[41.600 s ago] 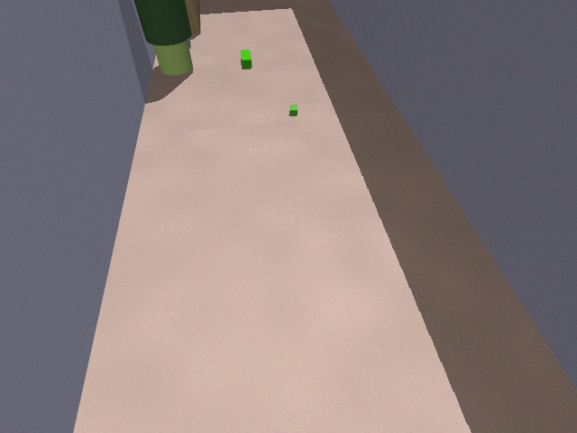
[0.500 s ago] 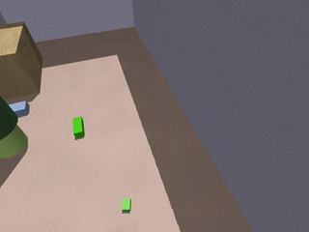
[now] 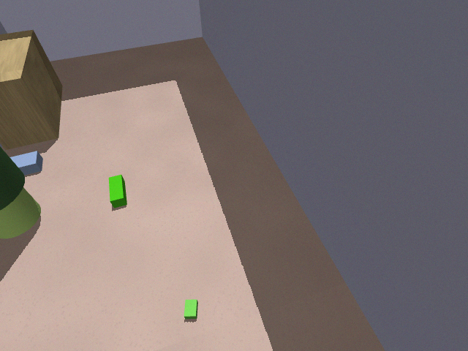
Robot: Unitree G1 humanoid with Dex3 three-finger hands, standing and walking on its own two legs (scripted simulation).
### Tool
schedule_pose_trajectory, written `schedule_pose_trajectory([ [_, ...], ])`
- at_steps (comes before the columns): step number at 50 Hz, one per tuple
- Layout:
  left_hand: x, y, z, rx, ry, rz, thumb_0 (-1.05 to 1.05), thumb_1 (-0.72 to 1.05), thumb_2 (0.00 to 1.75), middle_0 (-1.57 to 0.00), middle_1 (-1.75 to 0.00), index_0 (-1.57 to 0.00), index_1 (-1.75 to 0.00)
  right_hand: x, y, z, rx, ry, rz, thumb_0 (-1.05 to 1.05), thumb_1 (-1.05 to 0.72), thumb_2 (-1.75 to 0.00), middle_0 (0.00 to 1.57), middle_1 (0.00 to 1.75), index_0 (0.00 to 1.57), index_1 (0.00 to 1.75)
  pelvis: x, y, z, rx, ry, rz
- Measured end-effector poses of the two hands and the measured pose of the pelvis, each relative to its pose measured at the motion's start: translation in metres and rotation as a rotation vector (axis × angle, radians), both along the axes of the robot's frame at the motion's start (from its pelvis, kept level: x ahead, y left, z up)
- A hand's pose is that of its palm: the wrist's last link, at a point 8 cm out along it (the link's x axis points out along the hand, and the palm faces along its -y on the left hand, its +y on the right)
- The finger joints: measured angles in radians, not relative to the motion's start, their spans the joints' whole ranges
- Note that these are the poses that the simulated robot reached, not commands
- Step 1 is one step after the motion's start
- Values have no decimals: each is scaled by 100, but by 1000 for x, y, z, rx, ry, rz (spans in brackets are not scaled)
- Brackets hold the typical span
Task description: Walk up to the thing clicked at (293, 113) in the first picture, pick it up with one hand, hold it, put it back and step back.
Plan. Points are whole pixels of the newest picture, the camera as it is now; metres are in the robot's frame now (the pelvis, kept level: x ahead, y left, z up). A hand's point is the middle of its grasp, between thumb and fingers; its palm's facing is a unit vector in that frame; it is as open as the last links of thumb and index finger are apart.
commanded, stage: stand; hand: left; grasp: from above
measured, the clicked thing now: (191, 309) +0.41 +0.21 -0.76
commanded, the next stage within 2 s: step back in 0.10 s
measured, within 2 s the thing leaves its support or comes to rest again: neither
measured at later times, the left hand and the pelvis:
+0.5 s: hand out of the picture +0.09 +0.32 -0.18, palm faces +0.01 -0.93 -0.37, open 7.4 cm; pelvis -0.06 +0.05 -0.02, yaw +1 degrees
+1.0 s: hand out of the picture -0.06 +0.31 -0.15, palm faces -0.07 -0.91 -0.42, open 7.4 cm; pelvis -0.16 +0.04 -0.02, yaw -6 degrees
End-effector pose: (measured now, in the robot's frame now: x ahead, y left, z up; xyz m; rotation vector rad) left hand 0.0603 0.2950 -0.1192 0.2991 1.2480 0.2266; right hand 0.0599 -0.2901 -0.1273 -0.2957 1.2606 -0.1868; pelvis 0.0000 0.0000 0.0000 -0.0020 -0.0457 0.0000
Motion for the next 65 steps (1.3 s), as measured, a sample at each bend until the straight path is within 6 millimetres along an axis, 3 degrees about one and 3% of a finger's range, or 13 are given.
schedule_pose_trajectory([
  [6,5,0,1,-1,-16,4,0,91,90,-20,-30,-20,-30,6,-2,1,0,-12,2,0,-90,-90,21,30,20,30,1,0,-1,-1,3,1],
  [14,5,25,-5,33,-38,8,0,90,90,-21,-30,-20,-30,6,-8,0,-40,-33,-3,0,-90,-90,21,30,20,30,-26,13,-11,-11,3,7],
  [21,23,63,-25,31,-101,-25,0,90,90,-21,-30,-20,-30,-30,9,2,-114,4,-4,0,-91,-90,20,30,20,30,-43,45,-29,-18,18,16],
  [25,22,69,-27,26,-104,-37,0,91,90,-20,-30,-20,-30,-57,28,10,-115,55,2,0,-91,-90,20,30,20,30,-57,52,-21,-29,24,19],
  [28,8,69,-26,13,-77,-51,0,91,90,-20,-30,-20,-30,-68,37,14,-115,60,-4,0,-90,-90,21,30,20,30,-66,57,-15,-30,41,4],
  [35,-38,70,-27,23,7,-90,0,91,90,-20,-30,-20,-30,-74,47,7,-91,-64,-40,0,-90,-90,21,30,21,30,-86,63,-19,-11,23,-56],
  [43,-79,61,-19,64,-22,-118,0,91,90,-20,-30,-20,-30,-99,35,-16,-38,-144,-51,0,-90,-90,21,30,21,30,-128,51,-32,-3,-9,-102],
  [49,-119,54,3,74,-53,-106,0,90,90,-21,-30,-20,-30,-132,25,-9,-22,-123,-66,0,-90,-90,21,30,21,30,-154,44,-20,29,-11,-103],
  [54,-129,56,13,78,-92,-107,1,90,90,-21,-30,-21,-30,-171,19,-1,-58,-74,-49,0,-90,-90,21,30,20,30,-178,49,-13,30,26,-78],
  [60,-138,68,1,56,-188,-115,0,90,90,-21,-30,-21,-30,-215,28,-5,-112,-9,0,0,-90,-90,20,30,20,30,-215,64,-25,0,24,-17],
  [65,-169,78,-15,12,-163,-89,0,90,90,-20,-30,-20,-30,-245,53,5,-104,-28,10,1,-91,-90,20,30,20,30,-246,74,-25,14,-9,-26],
])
